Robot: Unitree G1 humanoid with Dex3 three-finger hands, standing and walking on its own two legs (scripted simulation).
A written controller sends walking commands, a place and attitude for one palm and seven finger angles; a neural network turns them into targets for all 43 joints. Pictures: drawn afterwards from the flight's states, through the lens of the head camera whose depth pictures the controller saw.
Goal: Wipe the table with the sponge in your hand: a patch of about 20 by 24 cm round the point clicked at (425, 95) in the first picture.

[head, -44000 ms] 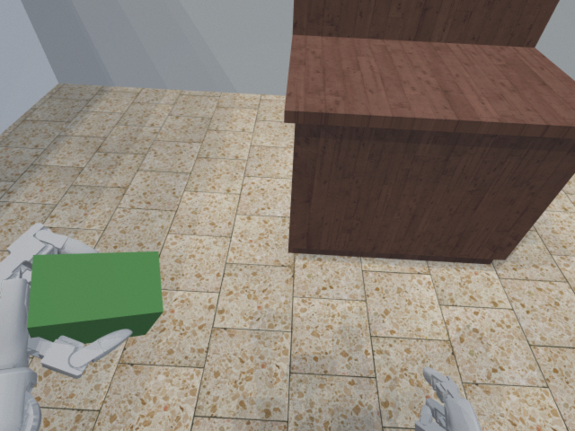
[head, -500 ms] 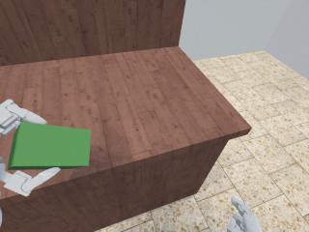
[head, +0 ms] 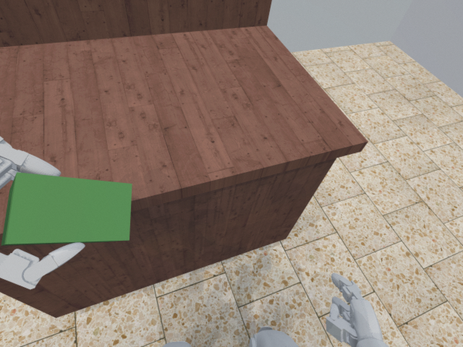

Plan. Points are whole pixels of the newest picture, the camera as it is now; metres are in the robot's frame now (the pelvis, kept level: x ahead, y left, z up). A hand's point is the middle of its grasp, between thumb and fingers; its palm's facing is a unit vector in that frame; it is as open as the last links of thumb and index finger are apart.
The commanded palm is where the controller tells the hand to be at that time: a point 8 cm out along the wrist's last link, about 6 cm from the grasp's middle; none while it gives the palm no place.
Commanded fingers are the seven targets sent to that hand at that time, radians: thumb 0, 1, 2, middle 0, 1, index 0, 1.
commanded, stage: step back with the hand held close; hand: left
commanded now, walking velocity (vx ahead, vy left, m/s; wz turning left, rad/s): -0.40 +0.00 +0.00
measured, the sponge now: (83, 214) +0.24 +0.21 +0.15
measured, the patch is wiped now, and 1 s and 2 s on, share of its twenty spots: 1.00 1.00 1.00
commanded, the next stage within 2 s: stop stepping back and stand still in 0.08 s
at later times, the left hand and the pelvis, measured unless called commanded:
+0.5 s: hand out of the picture +0.03 +0.21 +0.18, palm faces +0.38 -0.85 -0.36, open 10.6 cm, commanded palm -0.03 +0.25 +0.20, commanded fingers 0.00 0.10 1.30 -1.20 -1.60 -1.20 -1.60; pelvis -0.17 -0.04 -0.02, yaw +3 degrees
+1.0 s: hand out of the picture -0.09 +0.20 +0.17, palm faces +0.37 -0.85 -0.37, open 10.6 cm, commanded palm -0.12 +0.25 +0.20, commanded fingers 0.00 0.10 1.30 -1.20 -1.60 -1.20 -1.60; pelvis -0.28 -0.04 -0.02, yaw +1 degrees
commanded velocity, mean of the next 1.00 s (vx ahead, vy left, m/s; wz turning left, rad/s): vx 0.18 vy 0.04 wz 0.00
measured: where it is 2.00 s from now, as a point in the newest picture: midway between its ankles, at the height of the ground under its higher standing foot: outside the picture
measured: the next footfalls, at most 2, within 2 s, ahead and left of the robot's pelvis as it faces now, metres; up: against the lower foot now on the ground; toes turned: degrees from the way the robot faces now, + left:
right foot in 0.22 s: -0.05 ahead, -0.16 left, +0.00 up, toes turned +0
left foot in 0.52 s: -0.21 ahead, +0.08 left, +0.00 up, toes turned +1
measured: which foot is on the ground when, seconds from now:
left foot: down 0.00-0.24, up 0.26-0.50, down 0.52-1.00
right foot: up 0.00-0.20, down 0.22-0.54, up 0.56-0.74, down 0.76-0.98, up 1.00-1.00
